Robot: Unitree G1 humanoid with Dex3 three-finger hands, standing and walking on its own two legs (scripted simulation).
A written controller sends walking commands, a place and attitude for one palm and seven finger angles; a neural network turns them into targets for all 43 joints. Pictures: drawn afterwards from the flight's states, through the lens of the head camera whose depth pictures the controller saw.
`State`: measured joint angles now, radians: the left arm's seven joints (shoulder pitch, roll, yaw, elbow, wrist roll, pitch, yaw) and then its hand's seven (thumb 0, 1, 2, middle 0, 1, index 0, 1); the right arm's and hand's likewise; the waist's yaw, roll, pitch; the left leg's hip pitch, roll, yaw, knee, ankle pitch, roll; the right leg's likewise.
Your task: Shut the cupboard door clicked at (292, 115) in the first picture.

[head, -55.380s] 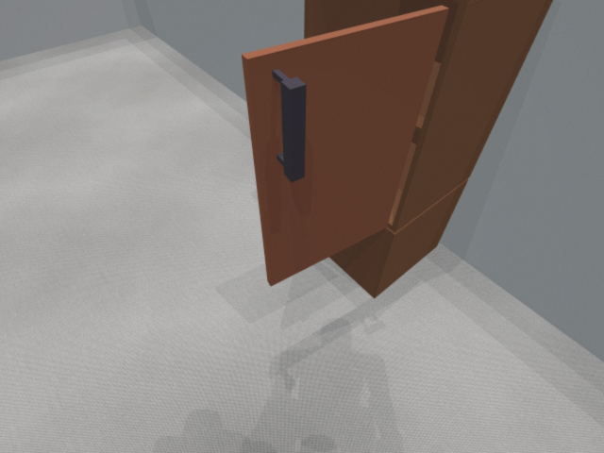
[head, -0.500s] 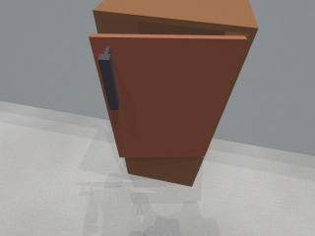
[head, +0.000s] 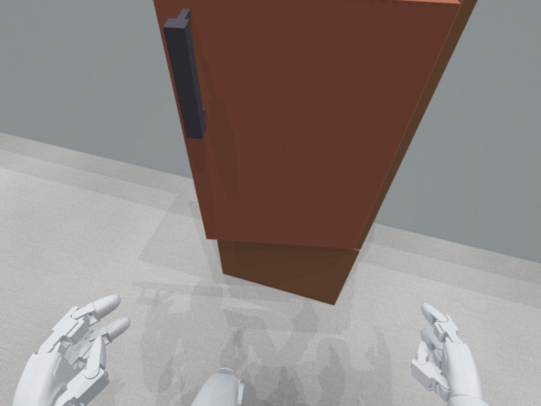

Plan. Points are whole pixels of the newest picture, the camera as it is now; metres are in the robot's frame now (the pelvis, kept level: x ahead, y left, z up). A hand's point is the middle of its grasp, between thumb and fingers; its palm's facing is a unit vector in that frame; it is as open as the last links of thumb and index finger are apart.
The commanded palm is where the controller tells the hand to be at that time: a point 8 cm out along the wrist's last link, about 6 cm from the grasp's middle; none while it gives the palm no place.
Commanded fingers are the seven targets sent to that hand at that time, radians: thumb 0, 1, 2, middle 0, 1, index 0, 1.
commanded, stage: raise the hand and make a fist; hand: left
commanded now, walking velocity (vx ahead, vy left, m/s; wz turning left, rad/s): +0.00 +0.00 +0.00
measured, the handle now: (191, 77) +0.51 +0.19 +0.21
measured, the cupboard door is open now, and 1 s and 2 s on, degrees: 13 13 13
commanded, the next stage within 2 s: bring the fist close to the handle in 1.48 s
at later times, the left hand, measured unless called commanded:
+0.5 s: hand (84, 297) +0.20 +0.23 +0.13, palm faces +0.11 -0.99 -0.04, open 3.8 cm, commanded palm +0.17 +0.28 +0.14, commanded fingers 0.00 0.90 0.90 -1.06 -1.24 -1.06 -1.24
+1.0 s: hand (81, 248) +0.22 +0.22 +0.19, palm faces +0.06 -1.00 -0.06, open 3.1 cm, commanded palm +0.20 +0.27 +0.21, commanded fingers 0.00 0.90 0.90 -1.30 -1.50 -1.30 -1.50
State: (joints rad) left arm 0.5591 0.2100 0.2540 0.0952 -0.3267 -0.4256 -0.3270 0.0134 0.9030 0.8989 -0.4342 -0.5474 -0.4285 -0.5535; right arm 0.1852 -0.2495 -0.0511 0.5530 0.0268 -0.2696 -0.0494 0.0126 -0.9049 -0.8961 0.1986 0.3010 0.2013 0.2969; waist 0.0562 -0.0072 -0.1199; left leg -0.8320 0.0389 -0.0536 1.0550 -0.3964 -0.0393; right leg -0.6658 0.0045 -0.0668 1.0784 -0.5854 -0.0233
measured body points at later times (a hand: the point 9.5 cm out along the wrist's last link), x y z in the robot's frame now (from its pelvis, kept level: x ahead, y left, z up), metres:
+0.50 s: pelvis +0.00 +0.03 +0.03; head +0.02 +0.03 +0.48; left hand +0.19 +0.29 +0.13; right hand +0.16 -0.22 -0.05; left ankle +0.07 +0.14 -0.66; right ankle -0.02 -0.10 -0.66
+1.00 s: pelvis +0.00 +0.03 +0.06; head -0.03 +0.02 +0.50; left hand +0.21 +0.27 +0.20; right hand +0.20 -0.18 +0.00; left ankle +0.07 +0.14 -0.66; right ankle -0.02 -0.10 -0.66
